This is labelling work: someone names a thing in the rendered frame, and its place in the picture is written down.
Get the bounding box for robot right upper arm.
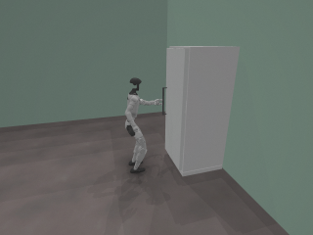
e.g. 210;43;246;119
125;95;138;115

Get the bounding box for robot left hand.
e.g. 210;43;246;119
154;99;162;105

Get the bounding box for robot right hand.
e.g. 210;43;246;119
135;131;146;145

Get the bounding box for robot left forearm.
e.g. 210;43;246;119
143;100;155;106

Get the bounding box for right robot foot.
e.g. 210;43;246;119
130;167;145;173

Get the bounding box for robot left upper arm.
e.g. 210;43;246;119
139;98;145;105

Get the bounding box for fridge door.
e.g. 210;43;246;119
164;48;190;170

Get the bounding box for robot right forearm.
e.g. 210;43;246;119
126;112;139;132

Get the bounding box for right robot thigh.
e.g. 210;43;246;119
128;125;147;152

